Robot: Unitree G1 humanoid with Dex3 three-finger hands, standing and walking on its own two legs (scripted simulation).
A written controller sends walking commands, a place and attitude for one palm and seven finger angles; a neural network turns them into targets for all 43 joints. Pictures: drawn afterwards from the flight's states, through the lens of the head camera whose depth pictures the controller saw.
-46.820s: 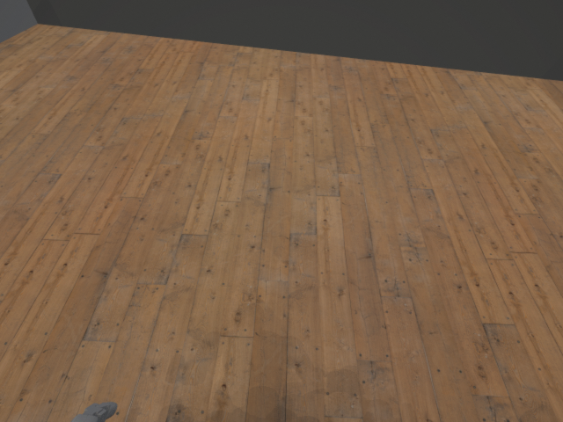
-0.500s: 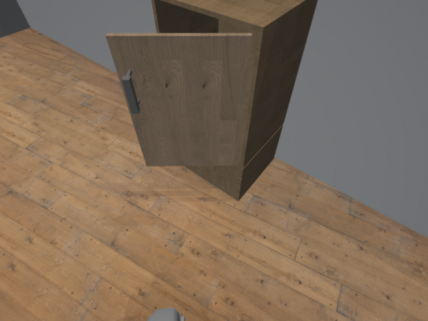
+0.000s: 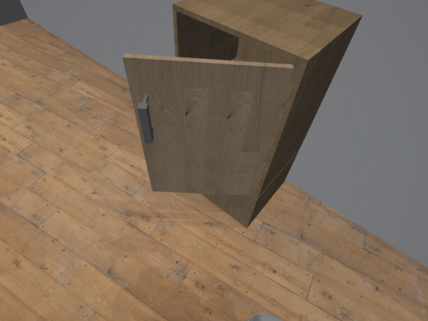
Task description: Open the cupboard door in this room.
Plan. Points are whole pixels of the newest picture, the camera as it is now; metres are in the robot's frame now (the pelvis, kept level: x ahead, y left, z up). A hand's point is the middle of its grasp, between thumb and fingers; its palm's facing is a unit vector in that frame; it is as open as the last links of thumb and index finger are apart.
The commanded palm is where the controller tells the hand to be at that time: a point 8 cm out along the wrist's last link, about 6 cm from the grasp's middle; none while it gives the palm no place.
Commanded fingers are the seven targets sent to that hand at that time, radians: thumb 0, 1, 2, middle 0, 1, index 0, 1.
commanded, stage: come to a stop and stand still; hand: left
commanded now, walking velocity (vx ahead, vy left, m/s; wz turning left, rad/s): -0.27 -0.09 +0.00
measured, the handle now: (147, 119) +0.61 +0.24 -0.03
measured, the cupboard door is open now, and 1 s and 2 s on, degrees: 39 39 39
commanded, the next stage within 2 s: look again from close up in 1.72 s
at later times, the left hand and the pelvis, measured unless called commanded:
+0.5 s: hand out of the picture +0.11 +0.15 -0.19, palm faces +0.06 -0.98 -0.19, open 7.4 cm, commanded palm none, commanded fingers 0.00 0.90 0.90 -0.20 -0.30 -0.20 -0.30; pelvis +0.04 -0.03 -0.01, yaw +1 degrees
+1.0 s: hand out of the picture +0.05 +0.13 -0.16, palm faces +0.02 -0.97 -0.25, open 7.4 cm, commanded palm none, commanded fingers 0.00 0.90 0.90 -0.20 -0.30 -0.20 -0.30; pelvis +0.05 -0.05 -0.01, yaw +1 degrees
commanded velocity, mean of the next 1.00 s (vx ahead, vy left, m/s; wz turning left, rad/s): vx -0.07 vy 0.02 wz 0.00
